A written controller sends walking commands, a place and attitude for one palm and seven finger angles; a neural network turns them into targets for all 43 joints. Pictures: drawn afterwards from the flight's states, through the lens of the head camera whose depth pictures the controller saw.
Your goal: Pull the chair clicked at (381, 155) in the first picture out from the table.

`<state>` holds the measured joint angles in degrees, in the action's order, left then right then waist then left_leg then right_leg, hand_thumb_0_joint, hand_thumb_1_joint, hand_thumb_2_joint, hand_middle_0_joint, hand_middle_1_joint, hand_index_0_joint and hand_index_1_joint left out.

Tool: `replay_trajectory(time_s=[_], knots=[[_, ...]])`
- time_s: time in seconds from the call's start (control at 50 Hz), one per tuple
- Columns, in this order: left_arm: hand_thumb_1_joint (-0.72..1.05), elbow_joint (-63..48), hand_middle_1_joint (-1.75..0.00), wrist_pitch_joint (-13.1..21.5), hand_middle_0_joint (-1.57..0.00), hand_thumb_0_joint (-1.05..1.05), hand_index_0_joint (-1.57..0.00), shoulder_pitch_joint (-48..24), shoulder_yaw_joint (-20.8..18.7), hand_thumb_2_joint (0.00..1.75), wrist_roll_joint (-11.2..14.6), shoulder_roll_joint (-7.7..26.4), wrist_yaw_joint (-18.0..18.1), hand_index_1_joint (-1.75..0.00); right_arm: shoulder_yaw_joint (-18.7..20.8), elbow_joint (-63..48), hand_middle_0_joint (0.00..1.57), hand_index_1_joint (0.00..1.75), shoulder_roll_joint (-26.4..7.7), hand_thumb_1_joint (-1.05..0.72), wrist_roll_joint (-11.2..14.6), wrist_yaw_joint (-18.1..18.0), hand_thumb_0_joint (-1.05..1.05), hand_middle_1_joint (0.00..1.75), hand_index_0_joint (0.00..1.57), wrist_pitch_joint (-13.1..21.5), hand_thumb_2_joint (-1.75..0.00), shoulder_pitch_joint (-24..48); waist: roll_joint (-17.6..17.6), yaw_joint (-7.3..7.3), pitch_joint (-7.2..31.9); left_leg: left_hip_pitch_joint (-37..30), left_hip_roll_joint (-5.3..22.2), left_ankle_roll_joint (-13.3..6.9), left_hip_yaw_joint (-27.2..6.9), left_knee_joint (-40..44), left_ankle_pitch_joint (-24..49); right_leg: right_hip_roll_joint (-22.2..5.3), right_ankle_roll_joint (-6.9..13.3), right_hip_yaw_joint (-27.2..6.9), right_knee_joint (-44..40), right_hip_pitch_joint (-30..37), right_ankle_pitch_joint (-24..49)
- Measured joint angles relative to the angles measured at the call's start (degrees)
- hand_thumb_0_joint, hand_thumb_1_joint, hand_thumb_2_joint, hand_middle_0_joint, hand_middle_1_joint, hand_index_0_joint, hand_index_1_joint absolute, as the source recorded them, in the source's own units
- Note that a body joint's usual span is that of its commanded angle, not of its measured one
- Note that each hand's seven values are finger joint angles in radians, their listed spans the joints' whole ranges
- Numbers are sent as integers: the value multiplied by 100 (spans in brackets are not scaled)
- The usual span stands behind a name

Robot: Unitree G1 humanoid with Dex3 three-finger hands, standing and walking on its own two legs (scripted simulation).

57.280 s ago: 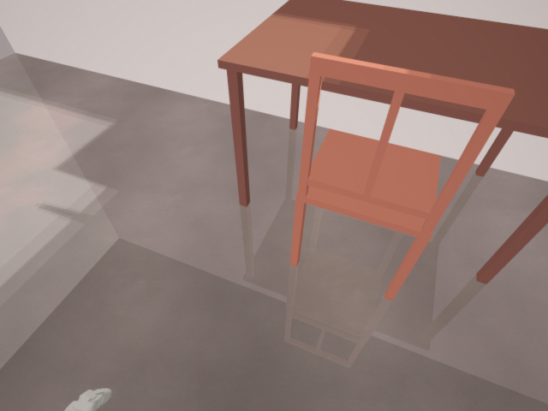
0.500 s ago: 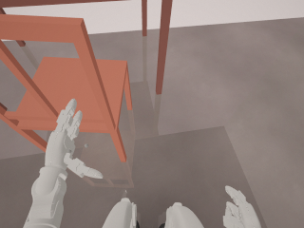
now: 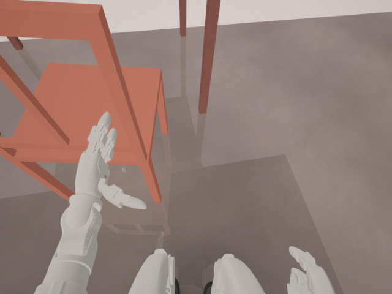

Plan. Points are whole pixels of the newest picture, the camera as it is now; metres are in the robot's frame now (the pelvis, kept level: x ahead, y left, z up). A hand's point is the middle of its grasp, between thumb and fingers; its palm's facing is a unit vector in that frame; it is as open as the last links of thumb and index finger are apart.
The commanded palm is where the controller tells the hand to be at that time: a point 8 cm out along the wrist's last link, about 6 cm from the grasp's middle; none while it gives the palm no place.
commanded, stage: aim the fingers beside a spindle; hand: left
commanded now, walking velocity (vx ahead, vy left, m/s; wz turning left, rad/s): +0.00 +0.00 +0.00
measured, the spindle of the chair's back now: (30, 102) +0.50 +0.37 +0.04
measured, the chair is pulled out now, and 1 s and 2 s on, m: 0.21 0.21 0.21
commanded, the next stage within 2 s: none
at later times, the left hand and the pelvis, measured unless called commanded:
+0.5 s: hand (121, 173) +0.34 +0.15 +0.03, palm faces -0.04 -1.00 -0.01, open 17.0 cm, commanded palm +0.32 +0.21 +0.03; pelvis +0.00 +0.01 +0.00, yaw +0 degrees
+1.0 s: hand (122, 173) +0.35 +0.16 +0.01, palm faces -0.01 -1.00 -0.03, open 17.0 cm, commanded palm +0.32 +0.21 +0.03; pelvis +0.00 +0.00 +0.00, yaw +0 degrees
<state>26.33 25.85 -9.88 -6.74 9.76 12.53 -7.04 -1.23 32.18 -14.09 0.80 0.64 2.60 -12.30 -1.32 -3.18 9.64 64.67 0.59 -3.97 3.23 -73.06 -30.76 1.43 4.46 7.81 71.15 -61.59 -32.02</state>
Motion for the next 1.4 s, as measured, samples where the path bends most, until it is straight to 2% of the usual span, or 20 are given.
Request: replay_trajectory(time_s=[0.08, 0.22, 0.36, 0.54, 0.6, 0.7, 0.82, 0.9, 1.02, 1.12, 1.2, 1.32, 1.4], knots=[[-50, -79, -8, -99, -6, -1, -6, 68, -58, 30, 35, 15, -11, -8, 11, -51, 20, 30, 19, -91, 4, 2, 1, 30, 20, -62, -89, -5, -8, -26, -33, 36, 15, -7, 7, -24, -18, 15, -9, -9, 8, -36, 0], [-50, -536, -8, 41, -6, -2, -6, 427, -18, 30, 109, 7, 16, -8, 29, -8, 20, 30, 22, -91, 19, 1, 1, 30, 20, -122, -89, -75, -49, 47, -3, -196, 0, -32, 35, 161, 6, 19, -52, -53, -182, 188, 40], [-50, -25, -8, -36, -6, -1, -6, 266, 44, 30, 89, -2, -66, -8, 3, -48, 20, 30, -16, -91, 41, -14, 1, 30, 20, -144, -89, -25, -12, 29, 24, -106, -29, -45, -21, 90, 3, -9, -52, 7, -136, 138, 22], [-50, -684, -8, 162, -6, -2, -6, 489, 210, 30, -30, -79, 129, -8, 66, -61, 20, 30, -4, -91, -8, 12, 1, 30, 20, -157, -89, 38, -33, 45, 7, -176, -24, -64, 13, 110, -3, -2, -86, -32, -162, 198, 39], [-50, -322, -8, 83, -6, -1, -6, 286, 155, 30, -68, -36, 148, -8, 14, -72, 20, 30, -1, -91, 17, 27, 1, 30, 20, -227, -89, 33, -39, 50, 50, -167, -40, -71, 13, 115, 10, -18, -85, -31, -152, 187, 38], [-50, -26, -8, -121, -6, -1, -6, 186, 110, 30, 8, -38, 92, -8, -17, -145, 20, 30, 26, -91, 33, 34, 1, 30, 20, -257, -89, 26, -20, 15, 10, -60, -32, -64, -1, 44, 7, -16, -69, -13, -85, 85, 32], [-50, -747, -8, 105, -6, -2, -6, 576, 316, 30, -25, -129, 195, -8, 39, -89, 20, 30, 34, -91, -7, 26, 1, 30, 20, -220, -89, -32, -53, 45, -14, -154, -20, -54, 10, 89, -5, 3, -77, -32, -138, 174, 36], [-50, -464, -8, 156, -6, -1, -6, 364, 248, 30, -127, -81, 249, -8, -2, -29, 20, 30, 26, -91, 1, 24, 1, 30, 20, -278, -89, -28, -46, 52, 42, -177, -30, -52, 13, 114, 6, -5, -67, -37, -140, 187, 32], [-50, -38, -8, -122, -6, -1, -6, 167, 80, 30, -13, -16, 157, -8, -4, -114, 20, 30, 22, -91, 27, 17, 1, 30, 20, -292, -89, 1, -17, -12, 5, -46, -15, -22, -6, 34, 1, 3, -28, -13, -54, 56, 16], [-50, -731, -8, 51, -6, -2, -6, 635, 196, 30, 48, -74, 142, -8, 60, -98, 20, 30, 23, -91, 10, 4, 1, 30, 20, -239, -89, -39, -28, 21, -10, -183, 5, -4, 9, 115, -7, 33, -25, -39, -137, 178, 24], [-50, -695, -8, 176, -6, -1, -6, 626, 223, 30, -27, -62, 165, -8, 40, -49, 20, 30, 0, -91, 11, 9, 1, 30, 20, -246, -89, -45, -49, 58, 54, -265, -12, 5, -6, 178, 9, 25, -17, -29, -191, 263, 25], [-50, -26, -8, -56, -6, -1, -6, 291, 47, 30, 20, 12, 66, -8, -3, -114, 20, 30, -8, -91, 36, -4, 1, 30, 20, -251, -89, 42, -5, 22, 32, -83, -5, 32, -47, 40, -2, 22, 29, 21, -51, 94, -7], [-50, -539, -8, -22, -6, -2, -6, 543, 105, 30, 103, -24, 47, -8, 56, -123, 20, 30, 8, -91, 13, -21, 1, 30, 20, -174, -89, 60, -22, 13, -35, -70, 16, 47, -57, 4, -19, 42, 40, 29, -33, 86, -10]])
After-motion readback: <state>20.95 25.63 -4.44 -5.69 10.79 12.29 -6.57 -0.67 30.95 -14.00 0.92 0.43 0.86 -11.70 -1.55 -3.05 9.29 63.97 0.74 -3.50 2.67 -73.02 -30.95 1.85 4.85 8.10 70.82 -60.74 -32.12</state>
